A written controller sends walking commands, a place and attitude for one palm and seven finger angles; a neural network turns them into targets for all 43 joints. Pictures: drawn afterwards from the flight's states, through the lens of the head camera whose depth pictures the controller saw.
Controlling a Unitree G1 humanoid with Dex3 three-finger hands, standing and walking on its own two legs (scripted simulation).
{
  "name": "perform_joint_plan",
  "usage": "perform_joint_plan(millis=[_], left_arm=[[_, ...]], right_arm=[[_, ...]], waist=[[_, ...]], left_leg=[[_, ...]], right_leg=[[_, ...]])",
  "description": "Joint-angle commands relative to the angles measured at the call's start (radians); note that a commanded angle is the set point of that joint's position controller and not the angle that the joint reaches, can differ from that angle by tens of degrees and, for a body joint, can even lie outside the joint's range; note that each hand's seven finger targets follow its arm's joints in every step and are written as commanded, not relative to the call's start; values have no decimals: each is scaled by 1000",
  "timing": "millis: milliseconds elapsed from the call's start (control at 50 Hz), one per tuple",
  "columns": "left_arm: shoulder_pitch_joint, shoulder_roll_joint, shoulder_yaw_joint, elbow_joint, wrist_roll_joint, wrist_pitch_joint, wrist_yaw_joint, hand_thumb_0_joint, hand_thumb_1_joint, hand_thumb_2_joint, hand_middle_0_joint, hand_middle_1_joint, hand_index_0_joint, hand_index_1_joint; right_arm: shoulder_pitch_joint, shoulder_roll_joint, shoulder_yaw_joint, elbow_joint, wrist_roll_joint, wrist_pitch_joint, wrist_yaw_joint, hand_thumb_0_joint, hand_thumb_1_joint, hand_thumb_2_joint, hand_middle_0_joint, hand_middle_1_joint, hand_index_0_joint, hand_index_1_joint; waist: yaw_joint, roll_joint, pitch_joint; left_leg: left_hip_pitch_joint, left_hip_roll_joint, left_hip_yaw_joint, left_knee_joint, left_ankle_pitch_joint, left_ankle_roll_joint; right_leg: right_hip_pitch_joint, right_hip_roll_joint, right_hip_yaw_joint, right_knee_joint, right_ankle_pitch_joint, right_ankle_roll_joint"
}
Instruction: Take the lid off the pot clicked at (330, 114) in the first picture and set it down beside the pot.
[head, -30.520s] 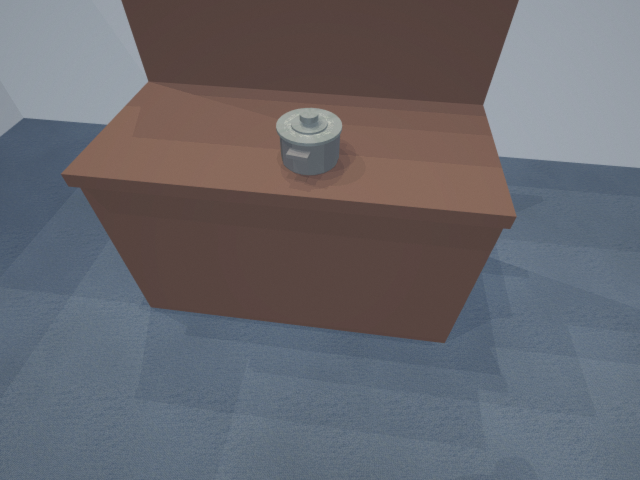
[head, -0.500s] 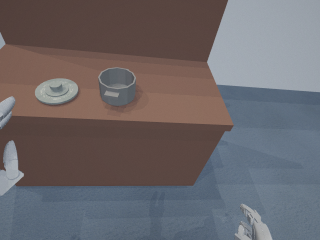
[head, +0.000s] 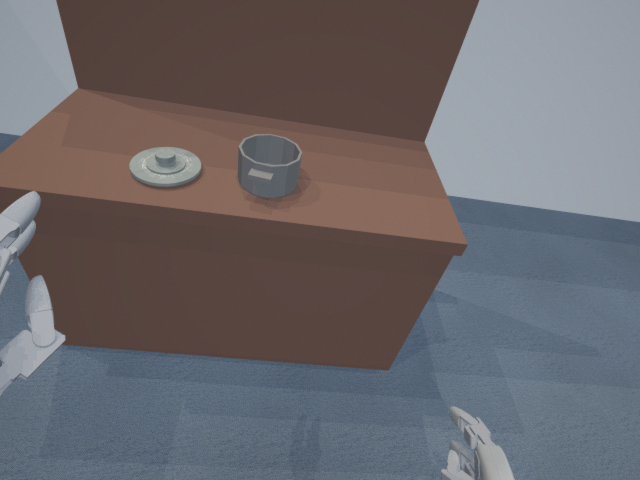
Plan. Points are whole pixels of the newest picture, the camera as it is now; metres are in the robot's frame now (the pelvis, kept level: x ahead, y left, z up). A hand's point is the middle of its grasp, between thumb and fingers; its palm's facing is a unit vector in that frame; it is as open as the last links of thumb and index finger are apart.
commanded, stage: stop stepping back and stand still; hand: left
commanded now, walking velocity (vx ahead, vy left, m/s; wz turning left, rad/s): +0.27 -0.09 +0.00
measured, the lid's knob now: (165, 156) +0.79 +0.41 -0.05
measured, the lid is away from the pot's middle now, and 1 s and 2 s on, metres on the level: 0.24 0.24 0.24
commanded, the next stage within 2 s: let the arm hang, fingers relaxed in 1.38 s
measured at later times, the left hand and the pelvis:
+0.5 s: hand out of the picture +0.03 +0.14 -0.15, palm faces +0.13 -0.98 -0.11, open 6.9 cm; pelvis -0.06 -0.04 +0.00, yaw +6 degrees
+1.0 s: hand out of the picture +0.04 +0.17 -0.14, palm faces +0.20 -0.96 -0.20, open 7.3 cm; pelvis +0.01 -0.01 +0.02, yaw +8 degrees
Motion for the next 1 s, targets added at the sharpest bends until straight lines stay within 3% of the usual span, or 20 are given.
perform_joint_plan(millis=[0,40,60,140,200,260,340,400,420,440,460,480,500,560,700,740,780,840,920,980], left_arm=[[-278,182,55,-229,-1,-106,21,0,900,900,-200,-300,-200,-300],[-194,157,61,-122,-22,-75,19,0,900,900,-200,-300,-200,-300],[-207,-123,-229,579,81,156,-54,0,900,900,-200,-300,-200,-300],[-357,-157,-259,688,74,238,-137,0,900,900,-200,-300,-200,-300],[-450,-143,-281,819,65,241,-129,0,900,900,-200,-300,-200,-300],[-496,-98,-285,952,53,233,-125,0,900,900,-200,-300,-200,-300],[-427,-73,-302,1124,42,242,-148,0,900,900,-200,-300,-200,-300],[-189,-98,-313,1289,32,239,-149,0,900,900,-200,-300,-200,-300],[-99,-60,-307,1339,37,226,-135,0,900,900,-200,-300,-200,-300],[-89,-27,-294,1326,44,209,-107,0,900,900,-200,-300,-200,-300],[-197,-43,-291,1284,41,197,-92,0,900,900,-200,-300,-200,-300],[-311,-29,-291,1275,36,194,-91,0,900,900,-200,-300,-200,-300],[-314,-78,-302,1295,36,180,-89,0,900,900,-200,-300,-200,-300],[-391,-162,-321,1369,35,163,-72,0,900,900,-200,-300,-200,-300],[-338,-128,-304,1500,34,197,-88,0,900,900,-200,-300,-200,-300],[-270,-195,-324,1495,15,197,-110,0,900,900,-200,-300,-200,-300],[-349,-185,-328,1478,17,194,-118,0,900,900,-200,-300,-200,-300],[-340,-225,-345,1517,23,192,-114,0,900,900,-200,-300,-200,-300],[-235,-139,-336,1582,21,174,-86,0,900,900,-200,-300,-200,-300],[-277,-131,-333,1594,20,175,-81,0,900,900,-200,-300,-200,-300]], right_arm=[[-75,-154,-50,-72,3,-71,37,0,-900,-900,200,300,200,300],[-50,-182,-58,-93,32,-49,30,0,-900,-900,200,300,200,300],[-55,-261,-135,-21,-33,15,31,0,-900,-900,200,300,200,300],[127,-263,-123,-73,-62,123,8,0,-900,-900,200,300,200,300],[197,-288,-138,-5,-68,130,8,0,-900,-900,200,300,200,300],[174,-261,-125,26,-62,128,-7,0,-900,-900,200,300,200,300],[43,-275,-129,53,-46,111,-6,0,-900,-900,200,300,200,300],[11,-254,-120,104,-35,124,5,0,-900,-900,200,300,200,300],[41,-187,-114,122,-24,130,15,0,-900,-900,200,300,200,300],[61,-109,-111,100,-11,131,16,0,-900,-900,200,300,200,300],[51,-150,-126,87,-23,137,24,0,-900,-900,200,300,200,300],[131,-145,-128,93,-30,148,25,0,-900,-900,200,300,200,300],[159,-132,-131,149,-29,153,30,0,-900,-900,200,300,200,300],[188,-119,-133,182,-23,176,36,0,-900,-900,200,300,200,300],[279,-65,-113,277,-8,155,30,0,-900,-900,200,300,200,300],[280,-194,-136,269,-22,145,10,0,-900,-900,200,300,200,300],[209,-203,-140,245,-27,146,-4,0,-900,-900,200,300,200,300],[128,-117,-111,287,-23,126,-3,0,-900,-900,200,300,200,300],[126,-58,-91,315,6,122,6,0,-900,-900,200,300,200,300],[133,-41,-89,349,2,138,9,0,-900,-900,200,300,200,300]], waist=[[-79,291,154],[-60,282,133],[-128,289,130],[-117,39,40],[-152,158,2],[-113,233,30],[-15,328,37],[88,273,9],[108,82,9],[85,-109,12],[27,26,82],[-63,162,55],[-66,229,30],[-109,79,113],[-87,198,48],[-65,522,22],[-60,290,71],[-13,261,107],[-6,77,46],[-29,52,85]], left_leg=[[-176,300,-370,-321,577,66],[-67,297,-345,-209,585,99],[30,291,-411,-106,671,115],[-37,268,-557,-89,438,136],[141,297,-675,-279,468,120],[109,323,-691,-326,381,155],[-174,307,-544,-387,-67,128],[-466,154,-274,-184,-194,33],[-550,22,-151,97,-203,-1],[-666,-64,-116,414,-155,-37],[-647,-10,-223,581,-25,-35],[-611,7,-232,648,74,-50],[-557,53,-250,651,84,-50],[-489,110,-274,570,201,-47],[37,65,-137,-255,135,-29],[127,365,-600,-479,-54,120],[-6,366,-589,-500,13,167],[-88,259,-354,-400,418,77],[-173,64,-149,-221,230,-34],[-116,57,-153,-208,257,-32]], right_leg=[[-42,10,53,243,7,5],[-26,12,23,-28,51,-13],[-171,-52,44,-73,84,9],[-77,51,-41,-149,-39,22],[-224,54,30,34,-86,41],[-281,16,124,138,-30,55],[-7,-43,122,-72,-1,37],[510,37,17,-397,92,-2],[585,-43,139,-525,-11,-52],[544,-284,599,-754,-240,-166],[397,-328,682,-842,-261,-206],[392,-308,572,-806,-113,-214],[286,-302,573,-805,-255,-189],[157,-265,413,-862,-99,-173],[93,-141,151,-669,-26,-99],[-96,22,-46,-306,-76,11],[-27,-4,26,-191,-26,12],[175,-17,21,-420,115,11],[457,-153,225,-689,460,-52],[408,-136,224,-700,467,-70]])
